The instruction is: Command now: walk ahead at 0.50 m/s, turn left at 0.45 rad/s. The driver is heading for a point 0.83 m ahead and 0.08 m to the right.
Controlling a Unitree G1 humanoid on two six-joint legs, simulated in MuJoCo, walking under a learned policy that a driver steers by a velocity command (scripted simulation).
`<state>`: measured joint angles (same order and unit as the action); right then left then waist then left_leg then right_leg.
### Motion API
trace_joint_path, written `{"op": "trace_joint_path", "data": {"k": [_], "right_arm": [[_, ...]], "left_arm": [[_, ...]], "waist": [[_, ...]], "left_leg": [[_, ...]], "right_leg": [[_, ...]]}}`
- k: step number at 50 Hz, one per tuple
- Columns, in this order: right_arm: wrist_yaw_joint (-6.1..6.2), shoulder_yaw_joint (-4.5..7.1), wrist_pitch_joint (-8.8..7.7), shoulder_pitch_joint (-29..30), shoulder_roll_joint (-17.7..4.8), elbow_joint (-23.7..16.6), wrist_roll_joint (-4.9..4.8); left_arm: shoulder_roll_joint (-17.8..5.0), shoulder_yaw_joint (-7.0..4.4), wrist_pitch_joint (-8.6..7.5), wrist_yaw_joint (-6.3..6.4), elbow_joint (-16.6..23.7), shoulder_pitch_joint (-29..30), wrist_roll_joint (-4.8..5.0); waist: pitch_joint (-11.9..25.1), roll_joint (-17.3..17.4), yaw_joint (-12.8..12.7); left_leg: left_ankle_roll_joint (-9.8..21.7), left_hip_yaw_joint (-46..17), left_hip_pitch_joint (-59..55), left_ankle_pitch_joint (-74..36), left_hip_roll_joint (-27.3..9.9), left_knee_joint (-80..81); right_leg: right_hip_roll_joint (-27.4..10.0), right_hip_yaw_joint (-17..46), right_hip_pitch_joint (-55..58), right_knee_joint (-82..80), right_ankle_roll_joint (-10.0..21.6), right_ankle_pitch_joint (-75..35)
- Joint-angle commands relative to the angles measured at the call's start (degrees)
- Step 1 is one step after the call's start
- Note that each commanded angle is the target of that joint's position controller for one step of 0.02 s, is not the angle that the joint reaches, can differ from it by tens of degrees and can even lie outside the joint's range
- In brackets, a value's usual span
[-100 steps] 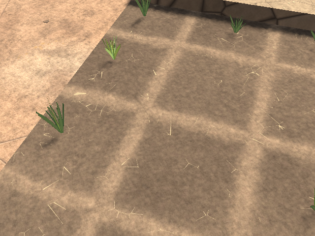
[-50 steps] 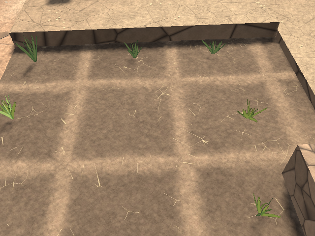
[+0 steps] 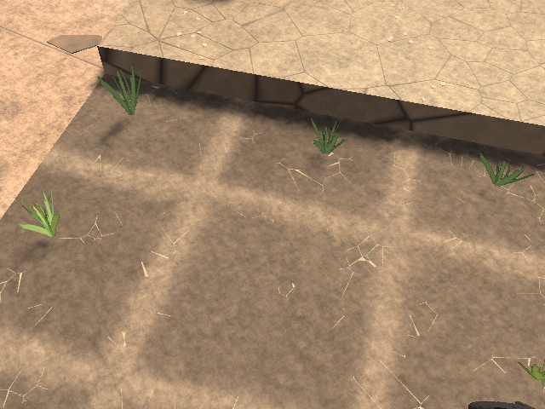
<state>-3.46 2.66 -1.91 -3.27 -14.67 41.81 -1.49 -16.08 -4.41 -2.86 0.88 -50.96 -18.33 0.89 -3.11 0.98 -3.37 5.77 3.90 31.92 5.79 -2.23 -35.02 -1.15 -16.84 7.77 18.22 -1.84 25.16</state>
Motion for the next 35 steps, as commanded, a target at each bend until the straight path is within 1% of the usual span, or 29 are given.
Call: {"op": "trace_joint_path", "data": {"k": [1, 2, 3, 4, 5, 6, 7, 8, 9, 10, 12, 14, 16, 17, 19, 22, 23, 24, 25, 26, 27, 28, 29, 30, 31, 32, 33, 34, 35], "right_arm": [[1.33, 5.92, 0.25, -19.59, -13.41, 0.76, -0.10], [2.23, 6.94, 0.28, -20.80, -19.60, 1.50, -0.28], [2.10, 5.46, -0.51, -22.28, -15.90, -0.08, 0.32], [1.85, 4.48, -1.21, -20.28, -12.54, 0.51, 1.01], [1.80, 4.08, -1.83, -16.31, -11.20, 0.22, 0.73], [1.80, 3.31, -2.13, -11.79, -8.69, -0.25, 0.86], [1.93, 2.58, -2.42, -9.42, -6.73, -0.88, 1.64], [1.93, 2.42, -2.57, -8.70, -6.36, -1.05, 1.98], [1.99, 2.53, -2.84, -8.71, -6.84, -0.82, 1.69], [2.11, 2.63, -3.13, -9.18, -7.51, -0.29, 1.41], [2.65, 2.89, -3.46, -10.16, -8.83, 0.74, 1.55], [3.16, 2.74, -3.44, -10.98, -8.78, 1.59, 1.71], [3.41, 2.54, -3.45, -11.55, -8.85, 2.23, 1.92], [3.46, 2.57, -3.52, -12.34, -9.25, 2.76, 1.96], [3.47, 2.68, -3.60, -14.04, -9.88, 4.03, 1.86], [3.65, 2.84, -2.69, -15.52, -9.98, 5.56, 1.59], [3.88, 2.96, -2.25, -15.40, -10.21, 5.71, 1.52], [4.16, 3.09, -1.84, -14.76, -10.64, 5.62, 1.43], [4.52, 3.30, -1.45, -13.84, -11.40, 5.28, 1.43], [4.90, 3.52, -0.94, -13.19, -12.25, 4.92, 1.43], [5.31, 3.50, -0.28, -12.31, -12.55, 4.47, 1.49], [5.82, 3.11, -0.04, -12.00, -12.09, 3.74, 1.52], [5.13, 1.29, -1.37, -17.74, -6.73, 1.28, 2.47], [4.01, 0.18, -3.55, -17.00, -5.11, 1.39, 2.61], [2.86, 1.21, -5.38, -11.73, -9.25, -0.12, 0.17], [2.58, 0.98, -6.38, -8.11, -9.52, -1.44, -0.69], [2.86, 1.12, -6.72, -6.54, -9.31, -1.71, 0.44], [3.24, 1.67, -6.31, -6.86, -9.92, -1.66, 1.54], [3.31, 1.79, -5.62, -7.84, -9.62, -1.76, 2.03]], "left_arm": [[-10.86, -1.85, 0.12, 0.80, 3.73, 2.00, 0.10], [-1.95, 0.93, -1.30, -0.36, 6.05, -4.24, -1.94], [-4.39, 1.09, -3.80, -1.15, 6.01, -1.39, 0.08], [-8.26, -0.06, -4.93, -1.58, 7.61, 5.61, 2.71], [-7.50, 0.32, -5.47, -1.32, 8.47, 7.62, 2.60], [-7.44, 0.09, -5.37, -0.79, 7.64, 8.11, 1.13], [-7.82, -0.33, -4.72, -0.73, 6.92, 6.61, 0.36], [-7.47, -0.40, -3.88, -0.87, 6.32, 5.09, 0.06], [-6.60, -0.30, -3.20, -0.89, 5.95, 4.00, -0.26], [-5.77, -0.13, -2.58, -0.87, 5.87, 4.05, -0.53], [-4.85, 0.25, -1.72, -0.81, 6.44, 6.33, -0.58], [-4.47, 0.51, -1.69, -1.00, 6.94, 9.09, -0.39], [-3.59, 0.98, -2.09, -1.54, 7.46, 12.28, -0.06], [-3.14, 1.24, -2.26, -1.82, 7.93, 14.26, 0.11], [-3.18, 1.45, -2.39, -2.37, 8.94, 17.19, 0.57], [-3.53, 1.55, -2.61, -3.61, 10.61, 19.95, 0.64], [-3.66, 1.49, -2.68, -4.16, 11.12, 20.16, 0.60], [-4.05, 1.33, -2.67, -4.61, 11.39, 19.49, 0.47], [-4.93, 0.93, -2.50, -4.84, 11.40, 17.73, 0.31], [-6.32, 0.21, -2.12, -4.86, 10.98, 14.43, 0.14], [-8.44, -1.01, -1.80, -4.69, 9.63, 7.88, 0.06], [-11.46, -2.57, -1.51, -4.03, 7.94, -0.76, 0.12], [-17.68, -4.39, -1.21, -3.21, 7.76, -6.80, -0.07], [-14.78, -3.26, -1.43, -3.26, 8.12, -6.46, 0.66], [-11.53, -2.26, -1.48, -3.06, 8.30, -5.25, 0.35], [-10.01, -1.87, -1.55, -2.85, 9.05, -2.19, 0.18], [-8.72, -1.40, -1.53, -2.83, 9.80, 1.46, 0.10], [-7.17, -0.82, -1.62, -2.64, 10.73, 3.93, -0.39], [-6.89, -0.63, -1.51, -2.46, 11.56, 5.34, -0.74]], "waist": [[12.13, -2.78, 13.76], [17.13, 13.08, 7.55], [26.79, 7.55, 9.70], [18.70, 3.75, 11.42], [12.48, 1.05, 9.15], [8.28, -1.05, 6.80], [6.95, 0.31, 4.68], [6.44, 0.86, 3.48], [6.07, 0.60, 2.81], [5.12, 0.25, 2.45], [3.07, 0.59, 2.88], [1.95, 1.33, 4.07], [0.85, 1.84, 5.64], [0.24, 1.89, 6.61], [-0.91, 1.80, 8.04], [-2.14, 1.36, 8.70], [-2.01, 1.45, 8.27], [-1.24, 2.01, 7.36], [0.51, 3.12, 5.96], [3.27, 4.33, 4.06], [7.21, 4.43, 0.38], [11.98, 2.08, -4.11], [20.09, -10.18, -2.22], [25.94, -12.85, -1.90], [20.43, -9.52, -3.79], [13.68, -5.07, -2.81], [8.22, -0.52, -0.35], [6.11, -0.93, 1.79], [5.34, -2.34, 3.28]], "left_leg": [[5.55, -2.33, -31.94, 1.43, 3.86, 3.73], [15.44, -32.20, -53.71, 7.73, -12.31, 5.73], [19.82, -52.15, -57.90, 14.57, -18.92, 16.61], [15.94, -43.29, -53.18, 10.98, -17.37, 18.85], [13.46, -35.11, -44.52, 6.10, -15.18, 18.61], [11.68, -28.50, -36.12, -0.42, -12.88, 19.11], [10.92, -24.14, -30.37, -5.64, -11.10, 20.40], [10.72, -22.26, -27.19, -7.57, -10.12, 22.01], [10.92, -20.38, -25.52, -9.64, -9.67, 23.44], [10.97, -18.36, -23.83, -11.81, -9.44, 24.54], [10.25, -13.73, -23.38, -14.90, -8.86, 26.24], [8.20, -9.13, -23.84, -14.44, -7.08, 27.06], [6.10, -5.14, -23.41, -11.09, -5.51, 28.03], [5.56, -4.15, -23.72, -9.52, -5.71, 28.69], [5.24, -3.14, -26.80, -8.27, -7.40, 29.25], [4.55, -1.78, -35.58, -12.54, -10.44, 26.53], [4.07, -1.40, -38.10, -16.27, -11.42, 24.83], [3.40, -0.73, -39.92, -22.93, -11.96, 22.41], [2.64, 0.14, -41.13, -33.17, -12.05, 18.77], [1.85, 0.97, -42.08, -43.76, -11.85, 13.28], [0.62, 2.47, -40.69, -49.90, -10.69, 3.76], [-1.45, 3.89, -32.16, -44.10, -8.62, -9.99], [-5.55, 3.87, -7.30, -15.12, -0.54, -33.16], [-6.40, -6.57, 6.37, 26.22, 7.71, -44.12], [-4.75, -11.58, 12.65, 23.82, 3.55, -46.45], [-3.76, -10.52, 13.47, 19.16, 0.79, -42.87], [-3.89, -9.65, 11.50, 16.16, -1.30, -36.75], [-4.45, -9.54, 7.30, 14.09, -2.96, -32.35], [-5.28, -9.45, 4.34, 13.27, -3.39, -30.33]], "right_leg": [[-11.83, 2.76, -14.11, 31.53, 4.95, -56.74], [-1.65, 4.84, -41.20, 53.57, 1.05, -2.22], [2.79, 19.33, -47.63, 62.34, 1.21, 9.28], [-0.42, 21.51, -52.66, 62.62, 2.46, 4.78], [-3.45, 21.09, -52.28, 58.01, 3.54, -0.26], [-5.79, 20.62, -49.43, 53.36, 3.45, -3.74], [-7.32, 21.07, -44.97, 50.68, 3.28, -6.28], [-7.79, 21.12, -42.09, 49.10, 2.92, -7.59], [-8.02, 20.70, -41.13, 47.02, 2.28, -8.49], [-8.19, 20.16, -41.18, 44.91, 1.50, -9.52], [-8.50, 19.48, -44.38, 39.74, 0.09, -14.99], [-8.19, 18.96, -45.57, 32.54, -0.20, -23.08], [-6.77, 17.81, -43.50, 24.34, 0.41, -31.11], [-5.95, 17.07, -42.65, 21.21, 0.77, -33.76], [-4.74, 17.03, -42.94, 17.34, 1.48, -35.56], [-3.43, 17.40, -47.30, 13.84, 3.47, -31.71], [-2.90, 17.00, -47.97, 13.28, 4.31, -29.21], [-2.00, 16.12, -47.03, 13.06, 5.26, -26.27], [-0.41, 14.58, -44.27, 13.44, 6.31, -23.03], [1.59, 12.76, -40.00, 14.25, 7.42, -19.52], [3.90, 11.42, -31.66, 13.68, 8.84, -18.58], [3.19, 15.03, -17.01, 11.80, 11.24, -21.41], [-11.29, 41.11, 7.15, 12.10, 21.20, -15.74], [-17.91, 64.41, 16.47, 1.78, 26.38, -9.56], [-16.45, 58.31, 13.79, -0.41, 23.04, -6.04], [-14.45, 50.82, 5.61, -1.08, 20.83, -8.04], [-12.23, 45.21, -3.90, -2.19, 19.52, -13.63], [-10.49, 41.43, -10.45, -3.47, 18.87, -19.43], [-9.20, 40.02, -14.63, -4.70, 19.06, -22.58]]}}
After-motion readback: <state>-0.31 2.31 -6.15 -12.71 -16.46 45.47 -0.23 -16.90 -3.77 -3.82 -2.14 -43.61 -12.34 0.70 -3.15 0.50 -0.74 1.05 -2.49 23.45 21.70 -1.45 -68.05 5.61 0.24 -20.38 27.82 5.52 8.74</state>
